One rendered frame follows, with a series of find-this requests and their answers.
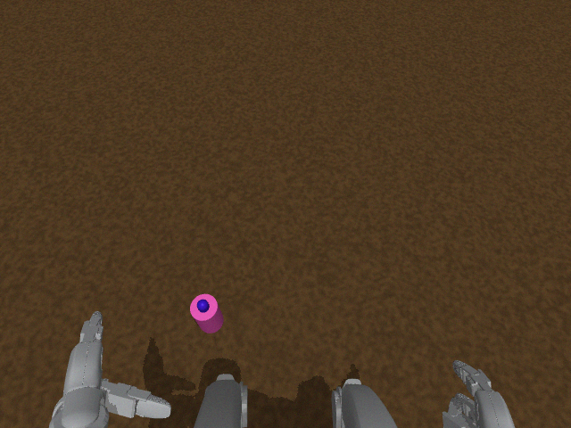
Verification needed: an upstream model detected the right robot hand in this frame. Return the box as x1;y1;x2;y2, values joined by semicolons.
443;360;515;428

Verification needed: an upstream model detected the left robot arm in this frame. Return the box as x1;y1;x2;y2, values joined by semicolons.
49;387;109;428

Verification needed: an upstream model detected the bottle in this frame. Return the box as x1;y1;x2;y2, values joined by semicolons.
190;294;224;333

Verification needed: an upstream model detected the left robot hand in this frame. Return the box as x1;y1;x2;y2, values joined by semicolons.
63;311;171;418

